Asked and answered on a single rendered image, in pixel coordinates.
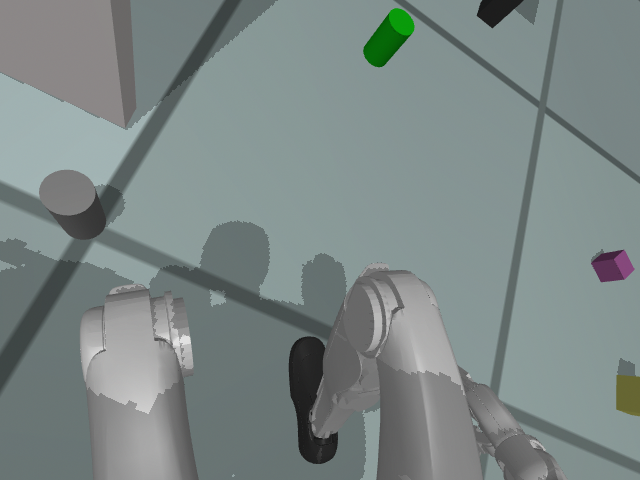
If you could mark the right robot arm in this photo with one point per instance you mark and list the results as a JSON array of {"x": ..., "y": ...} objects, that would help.
[{"x": 523, "y": 457}]

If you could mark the right robot hand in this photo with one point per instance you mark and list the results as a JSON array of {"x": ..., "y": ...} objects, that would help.
[{"x": 493, "y": 418}]

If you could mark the right robot foot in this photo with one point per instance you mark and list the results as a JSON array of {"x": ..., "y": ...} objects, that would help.
[{"x": 305, "y": 374}]

